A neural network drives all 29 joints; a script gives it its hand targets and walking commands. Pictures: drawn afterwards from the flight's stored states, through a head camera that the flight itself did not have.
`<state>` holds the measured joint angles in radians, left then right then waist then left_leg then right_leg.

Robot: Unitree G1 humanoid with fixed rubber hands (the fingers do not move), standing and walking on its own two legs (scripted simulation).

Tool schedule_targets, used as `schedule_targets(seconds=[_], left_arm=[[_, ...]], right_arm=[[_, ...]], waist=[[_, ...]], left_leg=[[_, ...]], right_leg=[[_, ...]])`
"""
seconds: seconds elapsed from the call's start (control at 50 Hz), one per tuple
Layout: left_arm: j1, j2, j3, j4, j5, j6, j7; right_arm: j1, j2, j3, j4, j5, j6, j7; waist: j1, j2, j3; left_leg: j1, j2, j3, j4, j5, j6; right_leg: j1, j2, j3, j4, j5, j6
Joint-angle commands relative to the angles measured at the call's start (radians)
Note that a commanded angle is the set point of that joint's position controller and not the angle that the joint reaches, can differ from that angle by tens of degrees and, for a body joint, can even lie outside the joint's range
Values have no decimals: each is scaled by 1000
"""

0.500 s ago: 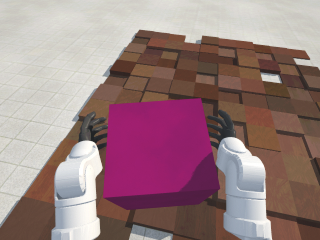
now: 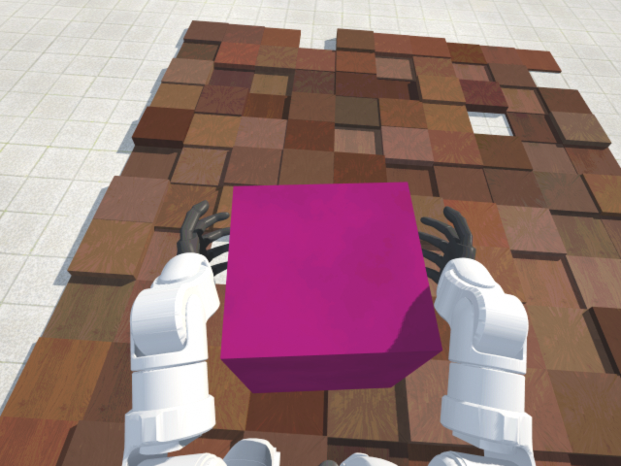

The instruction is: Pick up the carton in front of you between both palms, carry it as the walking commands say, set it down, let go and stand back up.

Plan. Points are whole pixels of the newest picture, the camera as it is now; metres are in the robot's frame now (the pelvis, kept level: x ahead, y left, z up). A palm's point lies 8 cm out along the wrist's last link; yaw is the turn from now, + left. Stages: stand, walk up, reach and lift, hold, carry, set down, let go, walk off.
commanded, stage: carry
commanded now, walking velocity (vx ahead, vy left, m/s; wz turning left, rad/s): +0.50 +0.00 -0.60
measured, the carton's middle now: (321, 299) +0.32 +0.02 +0.00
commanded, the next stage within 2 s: none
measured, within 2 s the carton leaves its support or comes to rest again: neither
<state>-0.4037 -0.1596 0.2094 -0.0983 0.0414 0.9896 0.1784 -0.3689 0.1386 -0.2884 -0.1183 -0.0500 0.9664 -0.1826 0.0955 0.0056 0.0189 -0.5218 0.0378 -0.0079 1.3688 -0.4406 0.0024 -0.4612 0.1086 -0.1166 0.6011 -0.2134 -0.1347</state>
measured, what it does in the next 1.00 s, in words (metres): walks ahead, turning right: left foot, then right foot 0.03 m higher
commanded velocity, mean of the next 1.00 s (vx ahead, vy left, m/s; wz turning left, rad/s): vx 0.50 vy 0.00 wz -0.55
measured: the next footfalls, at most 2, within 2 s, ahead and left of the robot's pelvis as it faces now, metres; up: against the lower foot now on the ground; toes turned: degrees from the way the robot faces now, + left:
left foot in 0.24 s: +0.36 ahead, +0.15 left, -0.03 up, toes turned -6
right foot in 0.70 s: +0.58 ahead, -0.13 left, +0.01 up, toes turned -31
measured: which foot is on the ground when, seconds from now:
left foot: up 0.00-0.22, down 0.24-0.74, up 0.76-1.00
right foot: down 0.00-0.26, up 0.28-0.68, down 0.70-1.00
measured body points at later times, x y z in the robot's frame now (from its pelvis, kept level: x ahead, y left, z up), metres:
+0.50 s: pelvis +0.32 +0.07 +0.00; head +0.36 +0.09 +0.45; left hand +0.72 +0.10 +0.12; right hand +0.59 -0.19 +0.13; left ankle +0.32 +0.16 -0.74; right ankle +0.30 -0.05 -0.66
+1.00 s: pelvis +0.61 -0.05 +0.02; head +0.65 -0.07 +0.47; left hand +0.97 -0.09 +0.09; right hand +0.81 -0.36 +0.08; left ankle +0.77 +0.04 -0.68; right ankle +0.55 -0.11 -0.71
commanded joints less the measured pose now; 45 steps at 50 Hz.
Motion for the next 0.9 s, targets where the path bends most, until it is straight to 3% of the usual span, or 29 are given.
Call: schedule_targets(seconds=[0.0,0.04,0.1,0.12,0.16,0.18,0.2,0.22,0.24,0.26,0.28,0.3,0.32,0.36,0.38,0.48,0.54,0.6,0.62,0.64,0.68,0.7,0.72,0.74,0.76,0.78,0.8,0.84,0.88], left_arm=[[-619,-743,-673,-129,-233,-43,1],[-619,-747,-677,-127,-254,-46,-7],[-518,-731,-646,-91,-232,-28,-15],[-495,-722,-632,-74,-219,-20,-16],[-469,-699,-607,-50,-192,-9,-14],[-470,-689,-599,-48,-182,-5,-10],[-476,-680,-591,-49,-173,-2,-4],[-488,-664,-585,-57,-167,1,4],[-496,-648,-575,-62,-161,7,14],[-506,-632,-560,-55,-168,15,25],[-539,-622,-552,-51,-181,21,35],[-551,-638,-548,-49,-192,25,42],[-562,-632,-532,-68,-194,30,46],[-615,-638,-524,-87,-205,37,54],[-622,-633,-520,-97,-201,37,59],[-604,-598,-498,-96,-175,53,70],[-595,-598,-490,-81,-165,71,62],[-591,-610,-480,-53,-150,90,51],[-588,-617,-475,-42,-145,95,47],[-589,-624,-471,-31,-139,99,44],[-583,-645,-473,-1,-132,100,36],[-581,-669,-478,9,-131,97,30],[-592,-686,-485,16,-127,88,30],[-604,-712,-506,21,-135,82,25],[-602,-739,-532,-2,-162,77,13],[-631,-778,-577,-33,-188,64,3],[-654,-811,-612,-61,-207,51,-9],[-651,-872,-661,-84,-224,29,-29],[-594,-904,-691,-96,-235,8,-53]], right_arm=[[-535,680,561,-40,125,-34,-12],[-526,672,567,-42,120,-40,-11],[-515,678,593,-65,111,-31,-13],[-513,674,605,-70,115,-25,-10],[-526,664,619,-81,125,-15,-5],[-543,662,622,-88,133,-10,-3],[-542,658,622,-85,141,-7,-4],[-538,642,616,-83,147,-6,-7],[-522,606,599,-76,136,-1,-14],[-502,563,576,-60,127,6,-29],[-495,537,558,-71,129,13,-41],[-552,529,565,-109,140,18,-48],[-589,553,585,-131,171,20,-47],[-649,566,588,-181,204,21,-40],[-662,569,592,-191,215,24,-38],[-630,554,591,-183,233,44,-24],[-630,557,593,-164,227,60,-18],[-642,569,595,-137,216,78,-13],[-652,576,595,-129,212,82,-11],[-655,586,596,-119,206,86,-9],[-657,604,590,-98,191,91,-5],[-668,616,587,-84,179,91,-4],[-675,643,592,-87,173,92,2],[-659,672,589,-72,167,90,7],[-639,698,586,-45,154,81,6],[-618,731,568,-38,141,72,8],[-601,759,557,-29,129,64,11],[-540,797,552,-10,99,42,23],[-485,824,587,-27,91,17,38]], waist=[[-28,38,-486],[-38,9,-440],[-31,-121,-405],[-32,-159,-410],[-23,-173,-418],[-36,-168,-422],[-78,-154,-451],[-131,-85,-502],[-161,66,-550],[-131,296,-507],[-133,209,-479],[-121,160,-482],[-131,144,-481],[-132,181,-435],[-131,199,-435],[-152,158,-417],[-156,155,-369],[-164,133,-298],[-152,132,-286],[-133,155,-296],[-75,222,-376],[-23,197,-471],[12,-42,-573],[4,-230,-609],[3,-125,-597],[15,-37,-563],[-1,18,-499],[-58,21,-483],[-62,-28,-465]], left_leg=[[-309,49,-60,-35,-40,-4],[-239,50,-19,-256,-25,-31],[-49,12,48,-564,251,-38],[-19,0,63,-644,307,-36],[40,-28,97,-772,340,-33],[116,-39,107,-842,374,-28],[276,-37,100,-940,413,-18],[490,-5,106,-935,406,-10],[661,197,-124,-936,364,16],[721,396,-508,-1034,464,56],[678,383,-520,-1039,463,57],[708,395,-437,-1002,499,93],[708,383,-371,-978,472,128],[646,313,-212,-1011,468,111],[635,311,-165,-1020,485,116],[717,310,-31,-1014,574,132],[736,287,74,-1004,634,104],[707,269,160,-1009,740,85],[666,255,213,-997,841,69],[641,248,252,-947,1028,48],[634,242,306,-723,1341,19],[492,227,323,-461,1235,-10],[125,115,264,-119,772,-78],[-148,-57,148,158,-81,-109],[-259,-18,-24,235,-106,-78],[-289,14,-60,184,-103,-57],[-300,46,-67,61,-77,-43],[-195,77,-63,-154,-29,-42],[-125,54,-11,-376,-52,-62]], right_leg=[[524,-345,543,-175,183,-210],[394,-314,459,-216,201,-207],[295,-220,303,-205,349,-127],[314,-205,278,-179,406,-100],[350,-200,269,-135,457,-63],[337,-194,261,-94,443,-40],[292,-170,234,11,433,-1],[176,-122,166,168,360,36],[19,-85,116,378,67,74],[-194,-13,84,527,-312,98],[-193,-59,154,595,-293,88],[-254,-96,159,642,-250,89],[-295,-118,144,677,-231,86],[-310,-146,123,610,-161,101],[-302,-139,108,577,-150,104],[-395,-138,65,480,-84,81],[-407,-140,32,377,1,63],[-349,-113,-49,222,46,37],[-264,-84,-100,153,34,22],[-158,-44,-139,110,10,8],[52,45,-197,54,10,-20],[316,37,-107,-55,60,-62],[616,-188,386,-110,11,-215],[793,-365,772,-181,319,-341],[817,-365,724,-123,538,-328],[761,-350,635,-96,602,-283],[676,-333,574,-114,555,-221],[525,-310,490,-159,406,-155],[447,-300,437,-195,432,-159]])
